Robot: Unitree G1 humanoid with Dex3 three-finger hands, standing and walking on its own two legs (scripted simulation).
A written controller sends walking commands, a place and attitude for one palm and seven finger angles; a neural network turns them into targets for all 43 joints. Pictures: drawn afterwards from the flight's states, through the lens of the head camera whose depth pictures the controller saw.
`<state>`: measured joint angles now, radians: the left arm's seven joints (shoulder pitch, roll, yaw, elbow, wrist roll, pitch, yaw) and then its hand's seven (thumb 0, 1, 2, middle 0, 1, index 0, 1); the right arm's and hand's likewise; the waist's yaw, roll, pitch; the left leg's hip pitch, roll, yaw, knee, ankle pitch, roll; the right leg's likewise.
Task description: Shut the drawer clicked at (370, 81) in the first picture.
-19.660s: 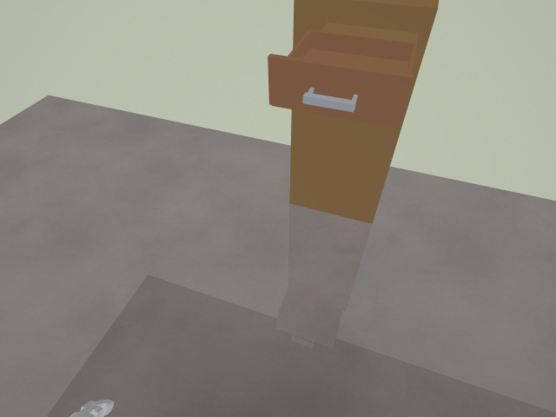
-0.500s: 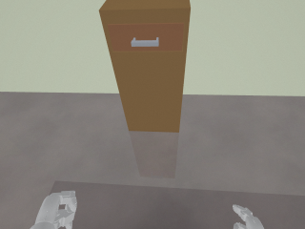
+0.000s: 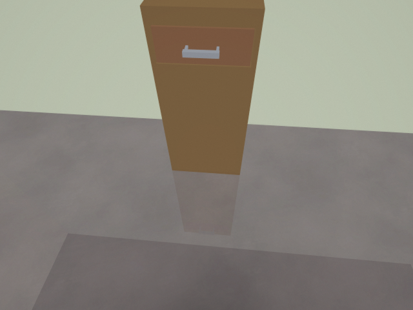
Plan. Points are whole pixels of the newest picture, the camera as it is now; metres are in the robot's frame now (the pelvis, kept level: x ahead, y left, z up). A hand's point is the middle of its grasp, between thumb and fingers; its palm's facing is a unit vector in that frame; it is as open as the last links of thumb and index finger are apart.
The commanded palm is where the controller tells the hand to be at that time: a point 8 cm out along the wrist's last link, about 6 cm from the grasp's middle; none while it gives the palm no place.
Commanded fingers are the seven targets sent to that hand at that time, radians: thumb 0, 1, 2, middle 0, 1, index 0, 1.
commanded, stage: let the arm hang, fingers relaxed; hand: left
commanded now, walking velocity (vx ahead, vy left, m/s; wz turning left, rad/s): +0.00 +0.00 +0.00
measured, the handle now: (201, 51) +0.94 +0.08 +0.02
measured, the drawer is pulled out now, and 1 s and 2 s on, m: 0.00 0.00 0.00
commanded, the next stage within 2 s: look to check the result in 0.44 s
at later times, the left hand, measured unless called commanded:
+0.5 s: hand out of the picture +0.07 +0.18 -0.17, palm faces -0.01 -0.97 -0.22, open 7.3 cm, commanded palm none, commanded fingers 0.00 0.90 0.90 -0.20 -0.30 -0.20 -0.30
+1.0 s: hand out of the picture +0.06 +0.18 -0.16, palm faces +0.00 -0.96 -0.27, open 7.3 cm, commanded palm none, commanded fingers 0.00 0.90 0.90 -0.20 -0.30 -0.20 -0.30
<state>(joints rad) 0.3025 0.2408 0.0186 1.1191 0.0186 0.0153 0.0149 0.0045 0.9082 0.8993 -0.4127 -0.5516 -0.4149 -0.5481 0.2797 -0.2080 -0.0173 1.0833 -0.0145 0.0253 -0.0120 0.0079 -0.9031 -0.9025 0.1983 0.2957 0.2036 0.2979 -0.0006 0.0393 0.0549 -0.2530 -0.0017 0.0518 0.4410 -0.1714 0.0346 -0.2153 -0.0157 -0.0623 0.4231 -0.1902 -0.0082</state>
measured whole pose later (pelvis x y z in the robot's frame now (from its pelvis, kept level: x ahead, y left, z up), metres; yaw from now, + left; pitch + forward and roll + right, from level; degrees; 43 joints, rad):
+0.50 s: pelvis +0.02 -0.01 +0.00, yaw +0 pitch -2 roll +0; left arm 0.17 0.19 0.01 1.13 0.01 -0.01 0.02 0.00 0.91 0.90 -0.20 -0.30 -0.20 -0.31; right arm 0.21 -0.20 -0.01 1.13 -0.01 0.00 -0.02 0.00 -0.90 -0.90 0.20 0.30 0.20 0.30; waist -0.02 0.02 0.05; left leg -0.18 0.01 0.05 0.38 -0.17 0.01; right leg -0.15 0.00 -0.06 0.38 -0.20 -0.02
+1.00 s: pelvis +0.03 -0.03 +0.01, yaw +0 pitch -2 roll +0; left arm 0.19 0.22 0.02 1.16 0.01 -0.02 0.02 0.00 0.91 0.90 -0.20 -0.30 -0.20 -0.30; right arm 0.18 -0.24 -0.02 1.14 -0.01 0.01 -0.02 0.01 -0.90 -0.90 0.20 0.30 0.20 0.30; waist -0.01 0.03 0.06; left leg -0.15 0.03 0.04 0.36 -0.18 -0.01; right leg -0.12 0.02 -0.07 0.34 -0.20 -0.04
